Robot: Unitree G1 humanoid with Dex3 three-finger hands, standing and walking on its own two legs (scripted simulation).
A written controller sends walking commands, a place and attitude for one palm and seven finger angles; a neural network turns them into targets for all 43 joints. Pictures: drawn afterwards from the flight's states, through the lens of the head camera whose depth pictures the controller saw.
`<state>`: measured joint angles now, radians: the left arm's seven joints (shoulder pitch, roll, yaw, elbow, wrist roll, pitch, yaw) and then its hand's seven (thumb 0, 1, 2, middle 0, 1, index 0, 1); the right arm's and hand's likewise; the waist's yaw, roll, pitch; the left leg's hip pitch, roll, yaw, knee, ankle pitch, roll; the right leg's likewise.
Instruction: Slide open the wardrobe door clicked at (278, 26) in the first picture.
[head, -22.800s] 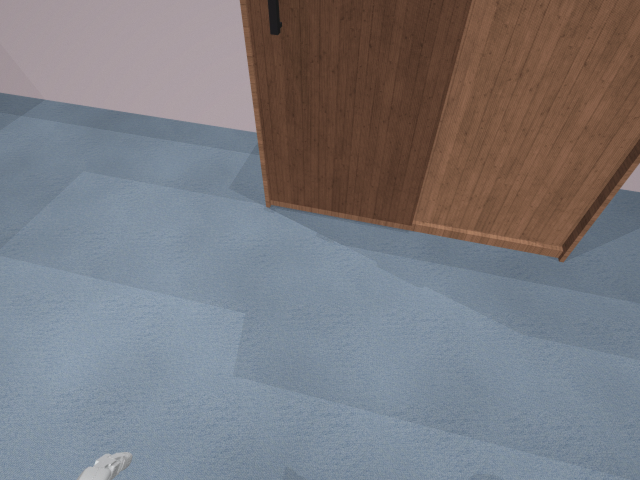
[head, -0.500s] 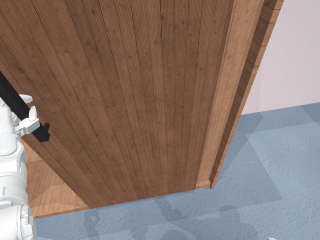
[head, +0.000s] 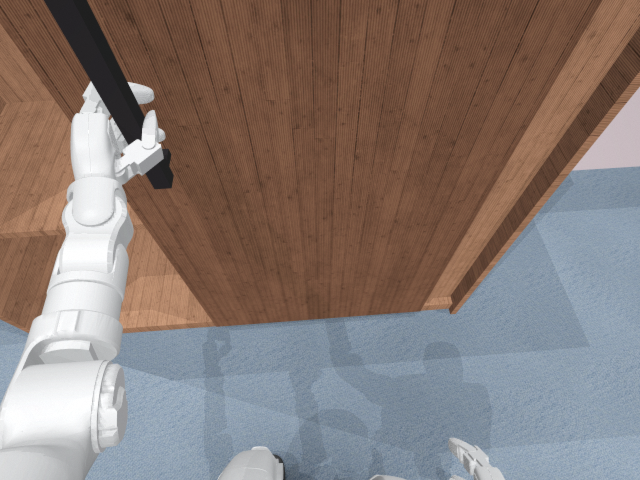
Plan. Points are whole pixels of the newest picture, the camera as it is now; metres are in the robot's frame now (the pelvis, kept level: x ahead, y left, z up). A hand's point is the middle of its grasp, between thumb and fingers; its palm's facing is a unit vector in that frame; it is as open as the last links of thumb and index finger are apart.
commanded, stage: stop walking and hold the door there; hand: left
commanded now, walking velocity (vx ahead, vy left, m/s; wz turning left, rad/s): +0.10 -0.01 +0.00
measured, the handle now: (117, 76) +0.49 +0.27 +0.19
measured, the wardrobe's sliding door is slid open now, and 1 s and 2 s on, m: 0.51 0.51 0.51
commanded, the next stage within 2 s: loosen the grip on the handle in 0.82 s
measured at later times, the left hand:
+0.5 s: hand (156, 147) +0.44 +0.23 +0.13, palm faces +0.27 -0.95 -0.15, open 5.9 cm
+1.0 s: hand (155, 141) +0.45 +0.24 +0.13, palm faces +0.26 -0.96 -0.11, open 6.2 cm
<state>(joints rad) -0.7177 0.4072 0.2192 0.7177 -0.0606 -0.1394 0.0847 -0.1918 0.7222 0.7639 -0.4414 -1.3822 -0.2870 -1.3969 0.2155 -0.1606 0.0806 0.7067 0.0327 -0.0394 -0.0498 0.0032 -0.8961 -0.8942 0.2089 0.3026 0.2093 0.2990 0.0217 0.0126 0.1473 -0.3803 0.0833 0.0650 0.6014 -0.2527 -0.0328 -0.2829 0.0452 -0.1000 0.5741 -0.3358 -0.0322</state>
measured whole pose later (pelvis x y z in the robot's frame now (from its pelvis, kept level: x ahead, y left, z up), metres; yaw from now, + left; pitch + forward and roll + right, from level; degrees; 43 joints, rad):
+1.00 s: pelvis +0.00 +0.01 +0.01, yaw +2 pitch +3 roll +0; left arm -0.83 0.38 0.29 1.02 0.01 -0.09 0.01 -0.10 0.64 0.79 -0.40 -1.33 -0.30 -1.40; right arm 0.24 -0.26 -0.02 0.72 0.03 -0.07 -0.06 0.00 -0.90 -0.89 0.20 0.30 0.20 0.30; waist -0.04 -0.04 0.00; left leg -0.32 0.05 0.11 0.51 -0.24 -0.01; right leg -0.32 -0.03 -0.06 0.54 -0.26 -0.01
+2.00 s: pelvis +0.01 +0.02 +0.00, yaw +2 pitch +7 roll -1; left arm -0.66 0.46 0.37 0.87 -0.01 -0.17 -0.02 -0.01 -0.55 0.20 -0.27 -1.16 -0.30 -1.17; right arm 0.33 -0.26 0.01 0.66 0.03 -0.07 -0.05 0.00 -0.90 -0.89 0.21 0.30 0.21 0.30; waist -0.04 -0.01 -0.06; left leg -0.44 0.05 0.08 0.62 -0.30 0.01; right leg -0.41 -0.03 -0.06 0.59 -0.30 0.01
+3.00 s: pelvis +0.00 +0.00 +0.00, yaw +4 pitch +1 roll +0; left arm -0.18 0.35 0.30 0.30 -0.15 -0.01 -0.10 -0.01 -0.55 0.20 -0.25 -1.15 -0.25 -1.15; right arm 0.22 -0.25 0.05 0.64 0.05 -0.15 -0.10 0.01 -0.90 -0.89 0.21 0.30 0.21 0.30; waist 0.04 0.03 -0.05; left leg -0.33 0.04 0.04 0.59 -0.28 -0.01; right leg -0.29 -0.03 -0.10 0.58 -0.30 -0.01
